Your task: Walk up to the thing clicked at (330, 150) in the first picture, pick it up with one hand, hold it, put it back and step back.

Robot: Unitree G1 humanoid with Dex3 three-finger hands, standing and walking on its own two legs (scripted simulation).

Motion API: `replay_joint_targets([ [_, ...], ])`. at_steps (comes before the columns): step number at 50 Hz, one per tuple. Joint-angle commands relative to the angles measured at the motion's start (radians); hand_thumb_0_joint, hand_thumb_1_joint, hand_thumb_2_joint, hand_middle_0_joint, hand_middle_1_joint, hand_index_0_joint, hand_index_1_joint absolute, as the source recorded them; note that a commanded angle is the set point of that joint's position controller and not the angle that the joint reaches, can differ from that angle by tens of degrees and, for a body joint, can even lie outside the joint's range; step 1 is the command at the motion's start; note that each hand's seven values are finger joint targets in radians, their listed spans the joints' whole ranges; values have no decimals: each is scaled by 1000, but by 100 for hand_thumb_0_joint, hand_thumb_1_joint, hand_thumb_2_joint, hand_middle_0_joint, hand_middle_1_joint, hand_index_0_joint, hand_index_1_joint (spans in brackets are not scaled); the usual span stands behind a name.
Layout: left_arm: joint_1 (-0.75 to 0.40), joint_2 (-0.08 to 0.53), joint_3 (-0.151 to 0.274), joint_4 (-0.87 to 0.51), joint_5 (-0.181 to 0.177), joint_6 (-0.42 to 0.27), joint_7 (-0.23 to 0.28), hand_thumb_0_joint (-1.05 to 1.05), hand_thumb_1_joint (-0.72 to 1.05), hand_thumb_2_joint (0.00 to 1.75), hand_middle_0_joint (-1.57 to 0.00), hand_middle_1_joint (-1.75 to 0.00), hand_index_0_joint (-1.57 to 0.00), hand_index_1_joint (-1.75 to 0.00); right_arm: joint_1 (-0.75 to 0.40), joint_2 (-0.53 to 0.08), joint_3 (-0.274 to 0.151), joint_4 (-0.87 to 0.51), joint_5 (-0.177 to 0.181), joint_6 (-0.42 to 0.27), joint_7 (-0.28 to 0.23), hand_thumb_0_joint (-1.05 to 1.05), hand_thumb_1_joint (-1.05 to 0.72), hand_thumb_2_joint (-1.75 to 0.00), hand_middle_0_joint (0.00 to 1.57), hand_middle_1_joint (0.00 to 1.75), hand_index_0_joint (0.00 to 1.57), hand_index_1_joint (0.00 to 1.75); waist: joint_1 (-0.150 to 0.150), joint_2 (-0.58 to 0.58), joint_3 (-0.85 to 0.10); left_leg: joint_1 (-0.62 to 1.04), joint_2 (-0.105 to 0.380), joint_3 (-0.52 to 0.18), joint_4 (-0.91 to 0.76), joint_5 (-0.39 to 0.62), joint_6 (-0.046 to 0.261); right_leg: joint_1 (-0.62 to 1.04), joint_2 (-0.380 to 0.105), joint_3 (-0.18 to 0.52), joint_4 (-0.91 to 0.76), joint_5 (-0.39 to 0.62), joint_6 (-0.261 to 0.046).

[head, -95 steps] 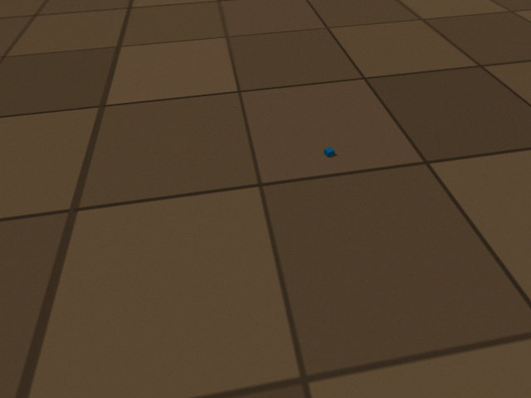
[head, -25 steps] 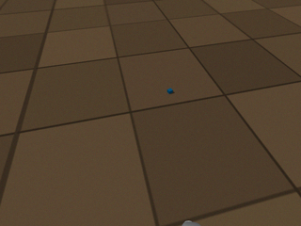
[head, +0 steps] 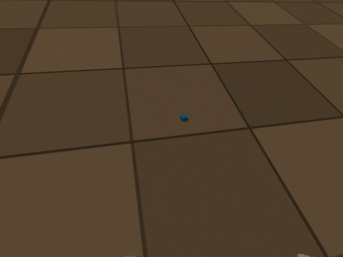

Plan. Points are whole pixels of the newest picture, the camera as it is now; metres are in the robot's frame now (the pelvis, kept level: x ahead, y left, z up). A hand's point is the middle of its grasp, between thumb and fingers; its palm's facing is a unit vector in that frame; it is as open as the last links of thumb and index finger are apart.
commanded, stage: walk up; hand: left
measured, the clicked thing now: (183, 117) +1.25 -0.13 -0.74
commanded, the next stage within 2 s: none
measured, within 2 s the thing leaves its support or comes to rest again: neither
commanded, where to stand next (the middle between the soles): +0.91 -0.39 m, yaw +4 degrees
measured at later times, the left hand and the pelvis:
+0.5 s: hand (126, 189) +0.32 +0.14 -0.11, palm faces -0.02 -0.93 -0.36, open 7.4 cm; pelvis +0.23 -0.13 +0.01, yaw +0 degrees
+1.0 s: hand (156, 140) +0.52 +0.07 -0.13, palm faces -0.09 -0.94 -0.33, open 7.4 cm; pelvis +0.43 -0.21 +0.01, yaw -2 degrees
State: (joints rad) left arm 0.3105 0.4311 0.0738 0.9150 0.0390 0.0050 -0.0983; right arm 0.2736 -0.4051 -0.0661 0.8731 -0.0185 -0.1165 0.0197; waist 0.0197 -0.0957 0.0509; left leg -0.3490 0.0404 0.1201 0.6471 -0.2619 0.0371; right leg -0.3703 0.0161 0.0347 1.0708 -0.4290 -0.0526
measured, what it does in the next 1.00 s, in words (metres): walks ahead: right foot, then left foot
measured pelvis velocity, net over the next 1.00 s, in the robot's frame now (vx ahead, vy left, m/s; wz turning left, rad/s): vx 0.43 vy -0.21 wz -0.03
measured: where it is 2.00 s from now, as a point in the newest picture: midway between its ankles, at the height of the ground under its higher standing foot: (225, 168)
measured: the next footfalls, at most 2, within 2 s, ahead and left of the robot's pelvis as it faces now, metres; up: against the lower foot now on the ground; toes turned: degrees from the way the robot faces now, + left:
right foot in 0.28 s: +0.29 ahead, -0.24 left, +0.00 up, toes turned -6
left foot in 0.66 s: +0.46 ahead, -0.04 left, +0.00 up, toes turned +7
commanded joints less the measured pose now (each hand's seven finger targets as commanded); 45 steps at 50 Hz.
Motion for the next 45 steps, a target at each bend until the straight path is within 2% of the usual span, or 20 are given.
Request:
replay_joint_targets([
  [1, -14, 232, 70, -78, -11, -41, 5, 0, 90, 90, -20, -30, -20, -30, 54, -305, -80, -59, 13, -28, -25, 0, -90, -90, 20, 30, 20, 30, -27, 195, 19, 171, 295, -380, -407, -235, 174, -285, -137, 96, -4, 94, 43],
  [5, -106, 191, 63, -115, -10, -33, -25, 0, 90, 90, -20, -30, -20, -30, 60, -335, -87, -64, 7, -37, -17, 0, -90, -90, 20, 30, 20, 30, -42, 246, 41, 135, 277, -225, -415, -101, 184, -224, -164, 16, -201, 143, 60],
  [9, -169, 177, 63, -120, -14, -41, -36, 0, 90, 90, -20, -30, -20, -30, 45, -341, -85, -62, 10, -34, -12, 0, -90, -90, 20, 30, 20, 30, -35, 237, -2, 113, 225, -126, -353, -13, 136, -68, -124, -70, -395, 242, 37],
  [11, -132, 176, 71, -100, -15, -41, -33, 0, 90, 90, -20, -30, -20, -30, 31, -341, -86, -59, 10, -24, -15, 0, -90, -90, 20, 30, 20, 30, -5, 235, -42, 100, 229, -97, -265, 120, 115, 59, -88, -132, -418, 246, 28],
  [13, -22, 208, 92, -67, -14, -45, -21, 0, 90, 90, -20, -30, -20, -30, 29, -311, -72, -59, 12, -13, -21, 0, -90, -90, 20, 30, 20, 30, 67, 133, -89, 14, 180, -29, -24, 225, 76, 278, -38, -159, -469, 220, 10],
  [14, 107, 264, 120, -38, -9, -53, -7, 0, 90, 90, -20, -30, -20, -30, 74, -248, -47, -58, 11, -7, -23, 0, -90, -90, 20, 30, 20, 30, 130, -71, -139, -118, 99, 14, 305, 171, 44, 445, -78, -43, -550, 42, -20],
  [15, 163, 355, 137, -50, -6, -61, 11, 0, 90, 90, -20, -30, -20, -30, 77, -160, -14, -94, 19, -7, -24, 0, -90, -90, 20, 30, 20, 30, 141, -306, -115, -378, -31, -5, 531, -240, 8, 510, -314, 362, -735, -109, -94],
  [16, 104, 383, 130, -81, -25, -58, 16, 0, 90, 90, -20, -30, -20, -30, 34, -246, -40, -97, 25, 2, -34, 0, -90, -90, 20, 30, 20, 30, 123, -221, -113, -423, 5, -90, 637, -274, 9, 433, -429, 572, -850, -219, -186],
  [17, 30, 362, 121, -108, -37, -57, 21, 0, 90, 90, -20, -30, -20, -30, 8, -283, -45, -75, 26, 5, -36, 0, -90, -90, 20, 30, 20, 30, 97, -94, -56, -393, 54, -164, 648, -210, 12, 326, -424, 511, -844, -228, -218],
  [21, -79, 255, 84, -138, -29, -71, 35, 0, 90, 90, -20, -30, -20, -30, 136, -255, -40, 8, 18, 0, -10, 0, -90, -90, 20, 30, 20, 30, -1, -106, -6, -244, 97, -121, 405, -100, 3, 163, -271, 169, -774, 95, -181],
  [27, -38, 243, 75, -181, -18, -76, 27, 0, 90, 90, -20, -30, -20, -30, 41, -215, -40, -46, 9, -5, 6, 0, -90, -90, 20, 30, 20, 30, 34, -54, -19, -163, 56, -52, 94, -8, -20, 169, -275, 90, -758, 201, -196],
  [31, -90, 220, 52, -208, -19, -62, 20, 0, 90, 90, -20, -30, -20, -30, 123, -222, -61, -29, 9, -18, -1, 0, -90, -90, 20, 30, 20, 30, -53, 57, -45, 204, -16, 12, -61, 136, 2, -36, -216, -19, -597, 160, -136],
  [32, -73, 180, 35, -216, -17, -62, 21, 0, 90, 90, -20, -30, -20, -30, 213, -259, -76, -10, 4, -24, -14, 0, -90, -90, 20, 30, 20, 30, -102, 149, -99, 392, -14, -39, -89, 63, 30, -124, -171, -53, -404, 272, -105],
  [33, -29, 120, 21, -223, -21, -66, 21, 0, 90, 90, -20, -30, -20, -30, 309, -343, -102, -8, -8, -31, -29, 0, -90, -90, 20, 30, 20, 30, -139, 330, -168, 517, 202, -366, -227, -175, 100, -253, -69, -121, -95, 185, -43],
  [34, 1, 140, 32, -215, -21, -54, 27, 0, 90, 90, -20, -30, -20, -30, 294, -407, -112, -50, -5, -30, -42, 0, -90, -90, 20, 30, 20, 30, -116, 323, -146, 495, 432, -829, -402, -379, 180, -408, 24, -38, 83, -95, 3],
  [35, -10, 261, 55, -201, -12, -42, 36, 0, 90, 90, -20, -30, -20, -30, 235, -413, -117, -65, 33, -24, -42, 0, -90, -90, 20, 30, 20, 30, -110, 170, -128, 428, 472, -851, -407, -426, 250, -391, -44, 75, 148, -79, 3],
  [37, -11, 238, 54, -172, -19, -41, 36, 0, 90, 90, -20, -30, -20, -30, 142, -338, -85, -80, 30, -23, -43, 0, -90, -90, 20, 30, 20, 30, -55, 126, -30, 306, 367, -581, -379, -216, 209, -378, -97, 103, 142, 26, 15],
  [40, 36, 220, 60, -122, -17, -35, 16, 0, 90, 90, -20, -30, -20, -30, 77, -306, -68, -83, 22, -27, -36, 0, -90, -90, 20, 30, 20, 30, -15, 201, 2, 121, 286, -306, -362, -74, 182, -246, -150, 52, 3, 66, 46],
  [43, -20, 182, 56, -143, -17, -28, -9, 0, 90, 90, -20, -30, -20, -30, 65, -339, -76, -88, 9, -32, -29, 0, -90, -90, 20, 30, 20, 30, -25, 264, 9, 94, 272, -216, -365, -56, 195, -199, -163, 5, -169, 96, 56],
  [45, -69, 180, 60, -147, -16, -28, -19, 0, 90, 90, -20, -30, -20, -30, 62, -356, -81, -86, 9, -33, -23, 0, -90, -90, 20, 30, 20, 30, -34, 275, 12, 48, 249, -180, -372, -174, 173, -139, -156, -25, -275, 155, 51],
])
